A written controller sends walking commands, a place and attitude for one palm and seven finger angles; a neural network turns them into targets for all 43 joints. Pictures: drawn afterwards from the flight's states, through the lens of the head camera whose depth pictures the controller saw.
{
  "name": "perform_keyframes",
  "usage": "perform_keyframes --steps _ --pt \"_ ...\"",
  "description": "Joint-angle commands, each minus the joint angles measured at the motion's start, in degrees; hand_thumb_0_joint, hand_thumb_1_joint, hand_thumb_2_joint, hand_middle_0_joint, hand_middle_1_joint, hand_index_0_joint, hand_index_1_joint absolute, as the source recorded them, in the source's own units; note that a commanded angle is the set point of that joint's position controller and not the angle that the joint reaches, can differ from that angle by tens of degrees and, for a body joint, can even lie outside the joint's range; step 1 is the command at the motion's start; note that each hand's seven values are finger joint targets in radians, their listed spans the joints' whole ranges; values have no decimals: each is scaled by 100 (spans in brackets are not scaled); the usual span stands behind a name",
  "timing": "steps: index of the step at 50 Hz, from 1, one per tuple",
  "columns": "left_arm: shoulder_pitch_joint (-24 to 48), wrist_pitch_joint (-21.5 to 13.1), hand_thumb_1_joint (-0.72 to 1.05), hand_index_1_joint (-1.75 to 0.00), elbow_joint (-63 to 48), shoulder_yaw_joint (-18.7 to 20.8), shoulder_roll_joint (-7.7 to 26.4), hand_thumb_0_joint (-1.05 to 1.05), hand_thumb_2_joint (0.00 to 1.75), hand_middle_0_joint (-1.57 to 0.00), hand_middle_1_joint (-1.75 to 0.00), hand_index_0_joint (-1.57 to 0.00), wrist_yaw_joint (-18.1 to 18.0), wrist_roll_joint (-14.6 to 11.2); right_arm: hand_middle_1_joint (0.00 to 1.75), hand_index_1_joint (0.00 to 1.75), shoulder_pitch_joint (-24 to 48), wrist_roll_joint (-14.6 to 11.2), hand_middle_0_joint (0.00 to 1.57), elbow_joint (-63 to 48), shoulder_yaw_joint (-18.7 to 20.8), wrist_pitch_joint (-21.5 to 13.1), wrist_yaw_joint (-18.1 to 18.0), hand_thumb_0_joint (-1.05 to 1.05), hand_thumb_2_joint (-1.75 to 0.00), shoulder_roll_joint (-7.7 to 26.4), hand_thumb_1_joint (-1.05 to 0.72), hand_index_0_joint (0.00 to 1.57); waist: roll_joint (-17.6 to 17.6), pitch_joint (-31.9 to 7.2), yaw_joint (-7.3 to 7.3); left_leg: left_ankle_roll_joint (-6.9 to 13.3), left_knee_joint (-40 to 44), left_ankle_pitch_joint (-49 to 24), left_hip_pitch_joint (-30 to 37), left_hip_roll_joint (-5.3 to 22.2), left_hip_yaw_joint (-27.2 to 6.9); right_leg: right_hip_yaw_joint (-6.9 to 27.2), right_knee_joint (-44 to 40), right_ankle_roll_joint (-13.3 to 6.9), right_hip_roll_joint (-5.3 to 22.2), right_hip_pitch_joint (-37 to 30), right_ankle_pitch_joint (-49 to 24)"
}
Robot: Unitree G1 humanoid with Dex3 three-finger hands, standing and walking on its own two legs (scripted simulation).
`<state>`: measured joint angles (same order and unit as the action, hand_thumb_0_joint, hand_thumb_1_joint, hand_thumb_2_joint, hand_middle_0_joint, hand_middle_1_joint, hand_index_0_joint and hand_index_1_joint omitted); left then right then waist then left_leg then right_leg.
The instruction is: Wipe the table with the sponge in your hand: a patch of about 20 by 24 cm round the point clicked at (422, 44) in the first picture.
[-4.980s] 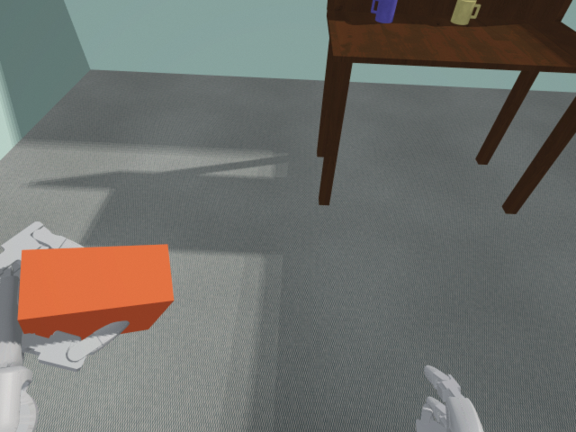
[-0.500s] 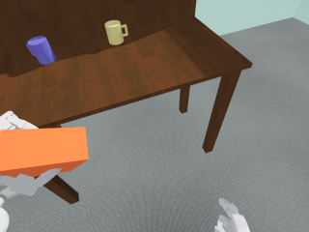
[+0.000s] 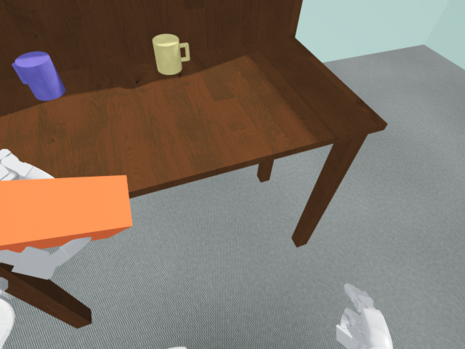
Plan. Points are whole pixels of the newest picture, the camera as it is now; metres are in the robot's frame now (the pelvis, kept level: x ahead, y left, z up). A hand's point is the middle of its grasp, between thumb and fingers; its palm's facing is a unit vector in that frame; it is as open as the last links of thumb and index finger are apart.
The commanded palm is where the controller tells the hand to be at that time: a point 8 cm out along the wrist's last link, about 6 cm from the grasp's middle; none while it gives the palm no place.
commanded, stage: take the last steps up to it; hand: left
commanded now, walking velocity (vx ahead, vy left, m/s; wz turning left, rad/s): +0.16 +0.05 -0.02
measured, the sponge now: (82, 214) +0.24 +0.21 +0.17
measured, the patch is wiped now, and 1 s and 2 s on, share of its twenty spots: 0.00 0.00 0.00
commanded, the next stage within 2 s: come to a stop and stand still in 0.08 s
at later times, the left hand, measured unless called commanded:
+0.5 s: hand (78, 205) +0.25 +0.21 +0.18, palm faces +0.37 -0.81 -0.45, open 9.7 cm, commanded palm +0.19 +0.26 +0.19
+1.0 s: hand out of the picture +0.19 +0.32 +0.19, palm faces +0.51 -0.80 -0.33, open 9.7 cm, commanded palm +0.14 +0.33 +0.19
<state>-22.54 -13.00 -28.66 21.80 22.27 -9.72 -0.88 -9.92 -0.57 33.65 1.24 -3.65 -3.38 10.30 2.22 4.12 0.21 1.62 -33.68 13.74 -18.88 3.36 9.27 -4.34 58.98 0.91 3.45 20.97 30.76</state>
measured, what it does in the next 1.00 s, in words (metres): steps on the spot: right foot, then left foot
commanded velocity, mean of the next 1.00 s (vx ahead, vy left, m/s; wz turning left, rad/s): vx -0.01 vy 0.04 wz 0.00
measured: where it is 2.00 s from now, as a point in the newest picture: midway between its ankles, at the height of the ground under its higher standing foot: outside the picture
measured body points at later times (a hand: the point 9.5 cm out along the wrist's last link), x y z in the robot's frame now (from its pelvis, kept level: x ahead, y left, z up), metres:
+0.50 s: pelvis +0.03 -0.02 +0.01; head +0.06 -0.03 +0.46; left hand +0.22 +0.25 +0.21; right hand +0.20 -0.28 -0.07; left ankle +0.05 +0.11 -0.70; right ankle +0.05 -0.11 -0.73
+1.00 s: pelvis -0.02 +0.05 +0.01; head -0.02 +0.06 +0.46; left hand +0.16 +0.36 +0.20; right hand +0.16 -0.14 -0.07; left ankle +0.05 +0.11 -0.73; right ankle +0.05 -0.10 -0.72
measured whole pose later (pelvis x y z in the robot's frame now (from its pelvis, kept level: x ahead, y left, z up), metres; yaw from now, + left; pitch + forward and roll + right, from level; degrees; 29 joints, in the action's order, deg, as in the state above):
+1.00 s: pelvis -0.02 +0.05 +0.01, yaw +1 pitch -5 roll -1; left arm -18.5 -13.8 -21.9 22.0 20.0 -6.5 -1.0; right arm -14.8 -0.2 34.1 -3.5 -10.1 0.2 8.9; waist 0.7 3.6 -3.4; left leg 4.3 -28.9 10.3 -14.8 -1.0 5.5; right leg -0.4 28.7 0.6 1.0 13.7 13.5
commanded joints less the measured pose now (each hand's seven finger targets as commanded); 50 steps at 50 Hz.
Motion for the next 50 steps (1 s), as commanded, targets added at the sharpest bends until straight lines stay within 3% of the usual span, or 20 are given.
perform_keyframes --steps 1,5,9,10,11,12,14,17,22,26,27,28,29,30,31,33,37,41,43,50 --pt "-264 -424 10 -160 -2067 602 903 0 130 -120 -160 -120 -8 -67 30 30 241 4 20 -752 207 -393 28 0 -90 780 -90 20 -1571 -1130 -85 841 1433 -1645 1173 1415 -1383 -34 -181 80 142 731 -489" --pt "-448 -306 10 -160 -1503 559 707 0 130 -120 -160 -120 -6 -147 30 30 135 18 20 -697 110 -433 5 0 -90 738 -90 20 -1509 -1072 4 664 1516 -1111 754 1363 -1074 -437 -1589 127 -122 -80 -687" --pt "-168 -122 10 -160 -910 499 666 0 130 -120 -160 -120 -16 -111 30 30 184 -16 20 -665 77 -318 -118 0 -90 721 -90 20 -868 -1059 -17 285 734 30 342 1079 -718 -456 -3310 78 -156 -1138 -1407" --pt "-19 -91 10 -160 -780 483 743 0 130 -120 -160 -120 -17 -63 30 30 176 -4 20 -672 58 -281 -119 0 -90 666 -90 20 -267 -966 23 102 118 388 25 778 -456 251 -3699 -120 329 -1299 -1857" --pt "104 -58 10 -160 -792 487 856 0 130 -120 -160 -120 -36 -50 30 30 149 6 20 -732 9 -253 -101 0 -90 542 -90 20 609 -972 101 -142 -632 851 -508 218 -150 1601 -3946 -503 1258 -1486 -2801" --pt "218 16 10 -160 -717 484 847 0 130 -120 -160 -120 -5 -168 30 30 291 -21 20 -756 8 -306 -61 0 -90 589 -90 20 1339 -824 -50 -308 -1548 1501 -950 -157 -299 2373 -4106 -826 1789 -1542 -3698" --pt "123 -23 10 -160 -759 556 932 0 130 -120 -160 -120 -41 -146 30 30 403 -17 20 -676 -52 -269 -2 0 -90 541 -90 20 1077 -963 -38 -398 -2641 1481 -1240 -57 -915 1980 -3767 -997 1989 -1871 -5372" --pt "-113 -159 10 -160 -1144 641 933 0 130 -120 -160 -120 -88 -65 30 30 569 17 20 -739 -120 -177 -64 0 -90 462 -90 20 608 -1083 -49 -412 -2004 1316 -911 -54 -716 852 -3316 -791 1650 -1984 -6613" --pt "-754 -182 10 -160 -1422 762 883 0 130 -120 -160 -120 -161 -84 30 30 476 54 20 -965 -26 -42 -110 0 -90 510 -90 20 558 -1310 -143 -378 -775 766 -379 -158 -434 646 -3342 -793 1501 -1921 -5831" --pt "-594 -143 10 -160 -1638 693 890 0 130 -120 -160 -120 -178 -111 30 30 202 33 20 -959 118 26 -145 0 -90 662 -90 20 216 -1377 42 -339 762 -518 725 -83 -487 534 -2984 -448 1167 -1452 -4498" --pt "4795 -607 10 -160 -1541 3760 4880 0 130 -120 -160 -120 -80 476 30 30 -371 303 20 -921 440 -592 -147 0 -90 867 -90 20 482 -273 -484 -405 482 -564 -435 -73 -58 1160 -3332 -411 779 -531 -4458" --pt "1708 -382 10 -160 1109 1450 1734 0 130 -120 -160 -120 197 77 30 30 -334 82 20 -617 365 -625 7 0 -90 496 -90 20 438 -1228 -216 -215 428 -826 290 -183 -917 1505 -3110 -791 1229 -856 -4092" --pt "1203 -438 10 -160 1145 1095 1311 0 130 -120 -160 -120 266 -9 30 30 -297 -78 20 -862 284 -668 90 0 -90 779 -90 20 -101 -1116 -248 -300 388 -903 736 -143 -437 1419 -3489 -538 916 -843 -4082" --pt "1015 -546 10 -160 322 753 1244 0 130 -120 -160 -120 313 -101 30 30 -128 -54 20 -857 268 -676 109 0 -90 833 -90 20 -804 -1320 -198 -167 768 -795 912 -122 -592 962 -3302 -463 790 -1116 -3462" --pt "707 -568 10 -160 -54 305 645 0 130 -120 -160 -120 357 -191 30 30 22 -92 20 -887 254 -752 175 0 -90 835 -90 20 -1406 -1388 -159 -43 1046 -1391 1119 201 -885 543 -2905 -329 416 -1092 -2726" --pt "478 -602 10 -160 -948 70 598 0 130 -120 -160 -120 354 -133 30 30 171 -61 20 -1032 236 -842 344 0 -90 906 -90 20 -1462 -1192 -285 156 1275 -1409 539 658 -1286 218 -2568 -175 96 -1118 -1828" --pt "327 -506 10 -160 -1100 529 935 0 130 -120 -160 -120 226 -123 30 30 225 -53 20 -1113 157 -941 385 0 -90 895 -90 20 -685 -947 -264 101 1621 496 -279 535 -1225 154 -2757 -161 0 -1436 -1417" --pt "858 -499 10 -160 -1013 1024 1306 0 130 -120 -160 -120 175 -132 30 30 299 2 20 -1129 65 -931 248 0 -90 859 -90 20 -882 -659 -226 94 2011 1734 -452 542 -1317 217 -2874 -159 -139 -1296 -1087" --pt "1018 -510 10 -160 -752 787 999 0 130 -120 -160 -120 212 -115 30 30 256 1 20 -1071 22 -948 226 0 -90 782 -90 20 -1076 -655 -216 108 2102 2007 -486 562 -1359 250 -2859 -171 -183 -1370 -1116" --pt "1256 -325 10 -160 -399 49 389 0 130 -120 -160 -120 302 39 30 30 210 22 20 -926 -22 -1002 249 0 -90 797 -90 20 -738 -518 -196 -2 2269 2358 -239 451 -1391 493 -3252 -151 -389 -1199 -1066"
